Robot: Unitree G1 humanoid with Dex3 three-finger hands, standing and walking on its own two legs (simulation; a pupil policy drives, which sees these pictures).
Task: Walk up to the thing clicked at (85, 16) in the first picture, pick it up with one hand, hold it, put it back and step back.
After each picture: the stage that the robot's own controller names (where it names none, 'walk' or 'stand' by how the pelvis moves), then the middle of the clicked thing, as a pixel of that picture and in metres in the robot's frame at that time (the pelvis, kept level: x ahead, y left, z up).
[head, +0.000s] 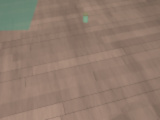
stand; (85, 17) +1.79 +0.00 -0.72
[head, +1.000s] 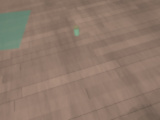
walk; (76, 30) +1.64 +0.24 -0.71
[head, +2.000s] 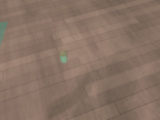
walk; (63, 56) +1.05 +0.30 -0.71
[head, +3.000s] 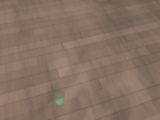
walk; (59, 97) +0.61 +0.24 -0.70
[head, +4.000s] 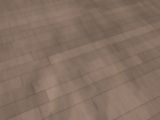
walk; out of the picture +0.35 +0.20 -0.71
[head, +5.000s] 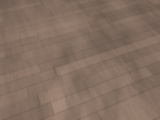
stand; out of the picture +0.29 +0.23 -0.72
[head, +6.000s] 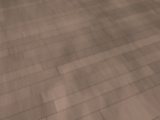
stand; out of the picture +0.30 +0.21 -0.73
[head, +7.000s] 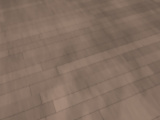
stand; out of the picture +0.30 +0.22 -0.73
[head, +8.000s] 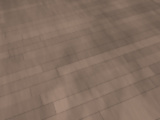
stand; out of the picture +0.29 +0.23 -0.73
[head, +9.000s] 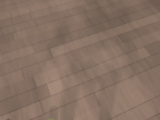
go down; out of the picture +0.31 +0.23 -0.70
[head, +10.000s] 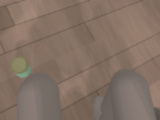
go down; (21, 67) +0.39 +0.23 -0.29
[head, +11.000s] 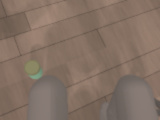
approach; (34, 70) +0.39 +0.22 -0.30
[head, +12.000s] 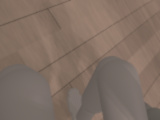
close in; out of the picture +0.38 +0.26 -0.22
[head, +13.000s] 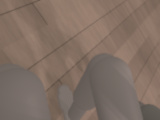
close; out of the picture +0.37 +0.27 -0.22
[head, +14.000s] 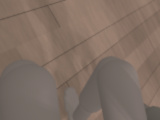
lift; out of the picture +0.34 +0.25 -0.21
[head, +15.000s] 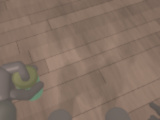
lift; (29, 84) +0.32 +0.19 -0.01
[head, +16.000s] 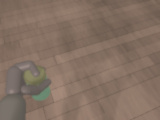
hold; (38, 83) +0.33 +0.17 +0.01
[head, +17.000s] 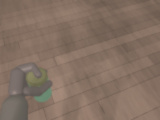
hold; (40, 85) +0.33 +0.17 +0.00
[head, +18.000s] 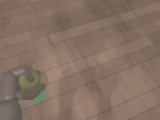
crouch; (33, 86) +0.33 +0.19 -0.05
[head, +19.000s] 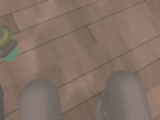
lower; (3, 45) +0.45 +0.24 -0.08
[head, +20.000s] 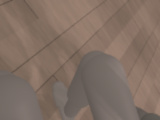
lower; out of the picture +0.41 +0.28 -0.22
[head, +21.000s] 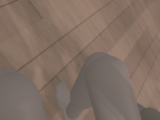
lower; out of the picture +0.40 +0.28 -0.22
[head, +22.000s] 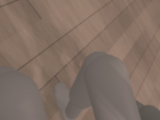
lower; out of the picture +0.40 +0.28 -0.22
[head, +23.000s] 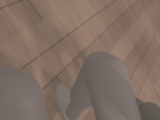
lower; out of the picture +0.39 +0.27 -0.22
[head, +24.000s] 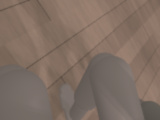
open; out of the picture +0.38 +0.27 -0.22
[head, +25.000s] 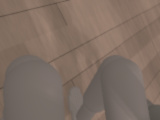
stand; out of the picture +0.39 +0.24 -0.21
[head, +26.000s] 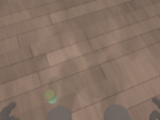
stand; (51, 96) +0.38 +0.20 -0.53
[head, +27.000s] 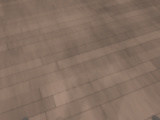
stand; out of the picture +0.34 +0.20 -0.66
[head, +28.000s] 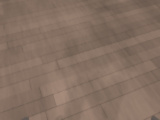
stand; out of the picture +0.34 +0.20 -0.67
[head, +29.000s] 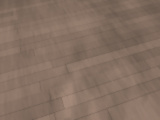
stand; out of the picture +0.34 +0.19 -0.72
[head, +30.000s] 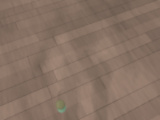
walk; (60, 106) +0.40 +0.16 -0.70
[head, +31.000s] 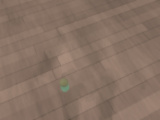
walk; (64, 85) +0.60 +0.18 -0.69
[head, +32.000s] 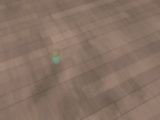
stand; (55, 57) +0.94 +0.28 -0.70
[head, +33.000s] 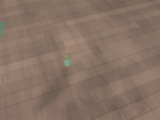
stand; (67, 60) +1.00 +0.20 -0.72
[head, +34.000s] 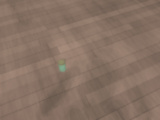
stand; (62, 65) +0.99 +0.24 -0.73
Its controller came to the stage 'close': yes
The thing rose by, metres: 0.72
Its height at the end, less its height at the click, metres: +0.00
